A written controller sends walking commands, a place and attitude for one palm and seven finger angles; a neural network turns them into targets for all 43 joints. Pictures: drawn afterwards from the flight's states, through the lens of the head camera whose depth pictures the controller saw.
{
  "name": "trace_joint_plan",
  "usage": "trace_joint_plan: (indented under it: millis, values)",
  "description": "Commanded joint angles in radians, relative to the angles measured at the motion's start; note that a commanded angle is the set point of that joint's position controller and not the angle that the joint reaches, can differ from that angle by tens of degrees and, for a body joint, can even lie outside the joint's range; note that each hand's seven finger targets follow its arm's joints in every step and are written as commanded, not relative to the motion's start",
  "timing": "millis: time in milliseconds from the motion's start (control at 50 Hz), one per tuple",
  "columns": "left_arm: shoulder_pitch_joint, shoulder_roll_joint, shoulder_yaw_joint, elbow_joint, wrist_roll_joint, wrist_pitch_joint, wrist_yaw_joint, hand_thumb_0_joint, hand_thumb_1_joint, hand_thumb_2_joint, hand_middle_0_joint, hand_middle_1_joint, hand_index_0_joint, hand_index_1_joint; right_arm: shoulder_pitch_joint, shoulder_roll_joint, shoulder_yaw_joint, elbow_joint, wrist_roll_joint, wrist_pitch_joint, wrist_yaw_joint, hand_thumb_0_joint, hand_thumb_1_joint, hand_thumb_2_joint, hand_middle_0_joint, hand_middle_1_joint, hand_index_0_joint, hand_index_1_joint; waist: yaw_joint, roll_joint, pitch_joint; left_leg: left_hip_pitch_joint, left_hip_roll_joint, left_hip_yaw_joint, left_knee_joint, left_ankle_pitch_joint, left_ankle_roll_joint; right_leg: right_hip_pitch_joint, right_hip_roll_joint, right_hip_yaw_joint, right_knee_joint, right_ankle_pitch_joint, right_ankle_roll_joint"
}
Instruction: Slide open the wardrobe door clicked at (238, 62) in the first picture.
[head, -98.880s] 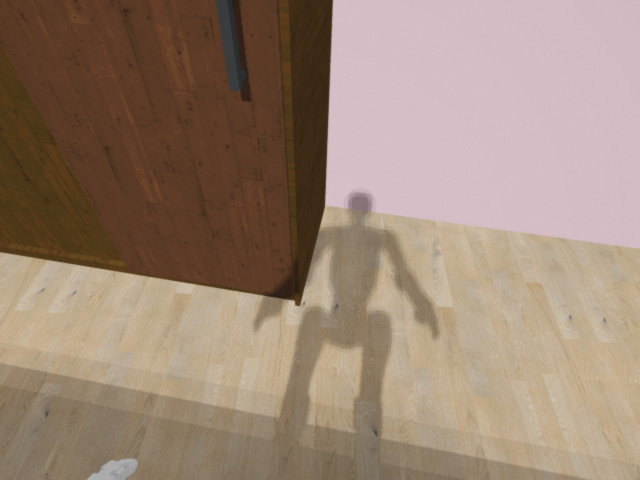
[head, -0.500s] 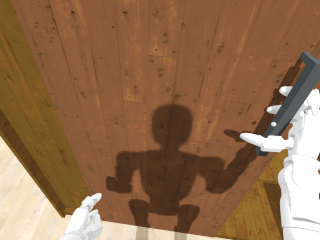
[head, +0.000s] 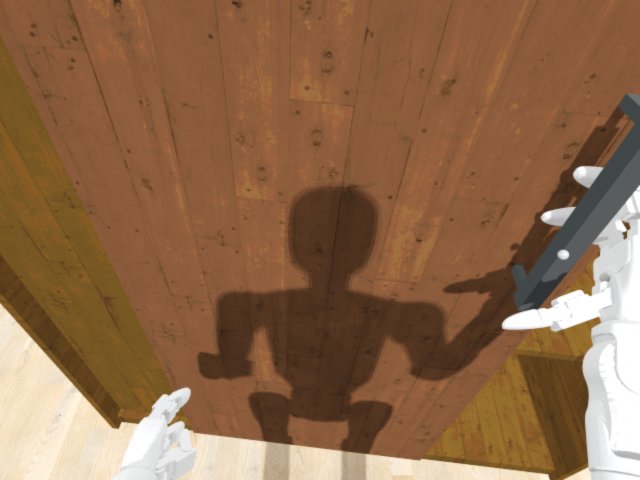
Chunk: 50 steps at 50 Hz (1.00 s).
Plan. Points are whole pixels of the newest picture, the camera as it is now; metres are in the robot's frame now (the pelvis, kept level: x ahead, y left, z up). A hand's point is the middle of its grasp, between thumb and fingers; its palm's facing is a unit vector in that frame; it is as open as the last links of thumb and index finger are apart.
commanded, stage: slip the hand off the handle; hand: right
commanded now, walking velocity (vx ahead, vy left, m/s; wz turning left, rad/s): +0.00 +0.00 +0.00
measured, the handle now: (571, 218) +0.33 -0.24 +0.23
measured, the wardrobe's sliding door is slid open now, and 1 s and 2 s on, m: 0.39 0.39 0.39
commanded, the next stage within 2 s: draw the hand back to the body in 1.10 s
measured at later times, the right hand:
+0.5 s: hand out of the picture +0.28 -0.30 +0.22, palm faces +0.35 +0.93 -0.14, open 14.7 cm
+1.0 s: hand out of the picture +0.18 -0.29 +0.21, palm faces +0.36 +0.92 -0.17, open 14.7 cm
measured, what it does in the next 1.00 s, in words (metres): stands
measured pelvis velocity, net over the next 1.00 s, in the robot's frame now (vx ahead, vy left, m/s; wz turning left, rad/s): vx -0.02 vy -0.04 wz -0.04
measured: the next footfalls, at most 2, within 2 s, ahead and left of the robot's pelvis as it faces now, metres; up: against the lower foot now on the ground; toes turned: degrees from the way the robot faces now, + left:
none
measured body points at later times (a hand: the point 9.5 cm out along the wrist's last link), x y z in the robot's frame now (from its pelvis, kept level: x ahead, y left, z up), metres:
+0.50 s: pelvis -0.01 -0.02 +0.00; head -0.02 -0.01 +0.45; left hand +0.17 +0.22 -0.09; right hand +0.25 -0.35 +0.22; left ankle -0.01 +0.08 -0.73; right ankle +0.03 -0.13 -0.73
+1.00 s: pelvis -0.02 -0.04 +0.00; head -0.04 -0.03 +0.45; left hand +0.21 +0.15 -0.06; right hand +0.16 -0.34 +0.22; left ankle -0.01 +0.08 -0.73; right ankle +0.03 -0.13 -0.73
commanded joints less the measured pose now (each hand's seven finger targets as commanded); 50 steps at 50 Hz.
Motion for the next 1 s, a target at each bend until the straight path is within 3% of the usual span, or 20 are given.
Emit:
trace_joint_plan:
  millis: [0, 20, 100, 120, 220, 380, 460, 500, 520, 540, 560, 580, 600, 620, 660, 700, 740, 800, 860, 980]
  values:
    - [-0.112, 0.122, 0.043, -0.151, -0.006, -0.039, 0.016, 0.000, 0.900, 0.900, -0.200, -0.300, -0.200, -0.300, -0.223, -0.319, -0.283, -0.180, 0.039, -0.058, -0.036, 0.000, 0.550, -0.200, 0.250, 1.150, 0.250, 1.150, -0.040, 0.051, -0.192, 0.055, 0.049, -0.075, -0.110, 0.352, -0.062, 0.086, 0.026, 0.005, -0.035, 0.183, -0.032]
    - [-0.112, 0.113, 0.037, -0.160, -0.008, -0.036, 0.015, 0.000, 0.900, 0.900, -0.200, -0.300, -0.200, -0.300, -0.215, -0.274, -0.250, -0.173, 0.051, -0.052, -0.028, 0.000, 0.550, -0.200, 0.250, 1.150, 0.250, 1.150, -0.035, 0.034, -0.197, 0.057, 0.047, -0.071, -0.109, 0.345, -0.061, 0.084, 0.030, 0.004, -0.038, 0.179, -0.030]
    - [-0.125, 0.118, 0.038, -0.160, -0.010, -0.033, 0.023, 0.000, 0.900, 0.900, -0.200, -0.300, -0.200, -0.300, -0.222, -0.328, -0.309, -0.181, 0.068, -0.051, -0.023, 0.000, 0.550, -0.200, 0.250, 1.150, 0.250, 1.150, -0.038, 0.041, -0.169, 0.033, 0.039, -0.066, -0.124, 0.298, -0.057, 0.088, 0.022, 0.006, -0.037, 0.169, -0.031]
    - [-0.121, 0.116, 0.033, -0.164, -0.010, -0.034, 0.022, 0.000, 0.900, 0.900, -0.200, -0.300, -0.200, -0.300, -0.238, -0.274, -0.239, -0.161, 0.057, -0.046, -0.011, 0.000, 0.550, -0.200, 0.250, 1.150, 0.250, 1.150, -0.019, 0.015, -0.157, 0.010, 0.039, -0.066, -0.120, 0.294, -0.057, 0.091, 0.026, 0.002, -0.035, 0.166, -0.032]
    - [-0.093, 0.136, 0.039, -0.158, -0.013, -0.051, 0.028, 0.000, 0.900, 0.900, -0.200, -0.300, -0.200, -0.300, -0.314, -0.265, -0.149, -0.137, 0.027, -0.047, 0.058, 0.000, 0.550, -0.200, 0.250, 1.150, 0.250, 1.150, 0.020, -0.016, -0.133, -0.068, 0.033, -0.065, -0.126, 0.201, -0.052, 0.108, 0.022, 0.018, -0.030, 0.115, -0.039]
    - [-0.103, 0.149, 0.034, -0.132, -0.018, -0.075, 0.067, 0.000, 0.900, 0.900, -0.200, -0.300, -0.200, -0.300, -0.438, -0.383, -0.258, -0.093, 0.098, -0.089, 0.134, 0.000, 0.550, -0.200, 0.250, 1.150, 0.250, 1.150, 0.010, -0.027, -0.176, -0.071, 0.032, -0.065, -0.135, 0.065, -0.040, 0.104, 0.024, 0.058, -0.038, 0.031, -0.035]
    - [-0.108, 0.141, 0.032, -0.160, -0.010, -0.093, 0.050, 0.000, 0.900, 0.900, -0.200, -0.300, -0.200, -0.300, -0.247, -0.324, -0.249, -0.159, 0.103, -0.084, 0.121, 0.000, 0.550, -0.200, 0.250, 1.150, 0.250, 1.150, -0.036, -0.077, -0.251, -0.020, 0.028, -0.039, -0.093, 0.172, -0.029, 0.138, 0.022, 0.064, -0.035, 0.131, -0.031]
    - [-0.110, 0.140, 0.031, -0.167, -0.010, -0.096, 0.038, 0.000, 0.900, 0.900, -0.200, -0.300, -0.200, -0.300, -0.140, -0.306, -0.252, -0.179, 0.096, -0.066, 0.109, 0.000, 0.550, -0.200, 0.250, 1.150, 0.250, 1.150, -0.054, -0.063, -0.227, -0.015, 0.024, -0.028, -0.087, 0.204, -0.027, 0.130, 0.013, 0.062, -0.040, 0.159, -0.030]
    - [-0.109, 0.139, 0.029, -0.179, -0.011, -0.098, 0.032, 0.000, 0.900, 0.900, -0.200, -0.300, -0.200, -0.300, -0.120, -0.264, -0.214, -0.209, 0.102, -0.055, 0.109, 0.000, 0.550, -0.200, 0.250, 1.150, 0.250, 1.150, -0.043, -0.049, -0.218, -0.022, 0.025, -0.024, -0.086, 0.213, -0.030, 0.129, 0.013, 0.061, -0.040, 0.164, -0.030]
    - [-0.106, 0.143, 0.033, -0.182, -0.009, -0.098, 0.030, 0.000, 0.900, 0.900, -0.200, -0.300, -0.200, -0.300, -0.067, -0.305, -0.263, -0.230, 0.105, -0.045, 0.103, 0.000, 0.550, -0.200, 0.250, 1.150, 0.250, 1.150, -0.055, -0.016, -0.194, -0.014, 0.022, -0.017, -0.087, 0.219, -0.029, 0.111, 0.007, 0.067, -0.047, 0.169, -0.027]
    - [-0.116, 0.142, 0.030, -0.190, -0.011, -0.098, 0.028, 0.000, 0.900, 0.900, -0.200, -0.300, -0.200, -0.300, -0.050, -0.275, -0.239, -0.254, 0.109, -0.036, 0.105, 0.000, 0.550, -0.200, 0.250, 1.150, 0.250, 1.150, -0.048, 0.000, -0.173, -0.024, 0.023, -0.017, -0.094, 0.209, -0.034, 0.104, 0.007, 0.061, -0.050, 0.155, -0.029]
    - [-0.117, 0.142, 0.031, -0.192, -0.011, -0.099, 0.028, 0.000, 0.900, 0.900, -0.200, -0.300, -0.200, -0.300, -0.029, -0.295, -0.269, -0.290, 0.114, -0.033, 0.097, 0.000, 0.550, -0.200, 0.250, 1.150, 0.250, 1.150, -0.052, 0.022, -0.157, -0.023, 0.022, -0.015, -0.098, 0.201, -0.034, 0.098, 0.005, 0.064, -0.053, 0.151, -0.030]
    - [-0.128, 0.143, 0.031, -0.186, -0.009, -0.099, 0.030, 0.000, 0.900, 0.900, -0.200, -0.300, -0.200, -0.300, -0.008, -0.306, -0.289, -0.329, 0.108, -0.034, 0.084, 0.000, 0.550, -0.200, 0.250, 1.150, 0.250, 1.150, -0.058, 0.009, -0.146, -0.020, 0.020, -0.013, -0.101, 0.204, -0.032, 0.105, 0.002, 0.060, -0.054, 0.161, -0.029]
    - [-0.133, 0.135, 0.028, -0.199, -0.007, -0.103, 0.027, 0.000, 0.900, 0.900, -0.200, -0.300, -0.200, -0.300, 0.003, -0.253, -0.243, -0.380, 0.111, -0.033, 0.081, 0.000, 0.550, -0.200, 0.250, 1.150, 0.250, 1.150, -0.049, -0.009, -0.155, -0.026, 0.020, -0.008, -0.095, 0.204, -0.032, 0.122, 0.004, 0.062, -0.058, 0.167, -0.026]
    - [-0.133, 0.131, 0.028, -0.199, -0.002, -0.116, 0.024, 0.000, 0.900, 0.900, -0.200, -0.300, -0.200, -0.300, 0.018, -0.244, -0.238, -0.465, 0.115, -0.037, 0.070, 0.000, 0.550, -0.200, 0.250, 1.150, 0.250, 1.150, -0.046, -0.030, -0.169, -0.043, 0.018, -0.008, -0.089, 0.190, -0.033, 0.144, 0.002, 0.068, -0.054, 0.161, -0.024]
    - [-0.132, 0.130, 0.027, -0.183, 0.004, -0.121, 0.028, 0.000, 0.900, 0.900, -0.200, -0.300, -0.200, -0.300, 0.046, -0.258, -0.261, -0.508, 0.107, -0.046, 0.054, 0.000, 0.550, -0.200, 0.250, 1.150, 0.250, 1.150, -0.047, -0.034, -0.147, -0.053, 0.016, -0.009, -0.098, 0.180, -0.033, 0.149, -0.001, 0.068, -0.052, 0.157, -0.022]
    - [-0.127, 0.126, 0.023, -0.186, 0.002, -0.126, 0.026, 0.000, 0.900, 0.900, -0.200, -0.300, -0.200, -0.300, 0.067, -0.205, -0.197, -0.511, 0.100, -0.041, 0.060, 0.000, 0.550, -0.200, 0.250, 1.150, 0.250, 1.150, -0.033, -0.048, -0.123, -0.081, 0.018, -0.005, -0.092, 0.136, -0.032, 0.139, 0.001, 0.079, -0.058, 0.117, -0.017]
    - [-0.131, 0.128, 0.016, -0.167, 0.000, -0.136, 0.036, 0.000, 0.900, 0.900, -0.200, -0.300, -0.200, -0.300, 0.052, -0.209, -0.182, -0.506, 0.091, -0.026, 0.066, 0.000, 0.550, -0.200, 0.250, 1.150, 0.250, 1.150, -0.022, -0.060, -0.050, -0.118, 0.019, -0.012, -0.109, 0.056, -0.032, 0.114, 0.001, 0.098, -0.079, -0.008, -0.017]
    - [-0.134, 0.124, 0.010, -0.179, -0.003, -0.144, 0.043, 0.000, 0.900, 0.900, -0.200, -0.300, -0.200, -0.300, 0.056, -0.183, -0.136, -0.515, 0.095, -0.003, 0.089, 0.000, 0.550, -0.200, 0.250, 1.150, 0.250, 1.150, -0.019, -0.059, -0.063, -0.112, 0.022, -0.016, -0.108, 0.030, -0.031, 0.108, 0.008, 0.111, -0.089, -0.059, -0.019]
    - [-0.149, 0.116, 0.003, -0.196, 0.002, -0.158, 0.040, 0.000, 0.900, 0.900, -0.200, -0.300, -0.200, -0.300, 0.153, -0.210, -0.188, -0.593, 0.110, -0.003, 0.091, 0.000, 0.550, -0.200, 0.250, 1.150, 0.250, 1.150, -0.049, -0.048, -0.130, -0.068, 0.022, -0.010, -0.096, 0.056, -0.029, 0.119, 0.013, 0.110, -0.073, -0.011, -0.019]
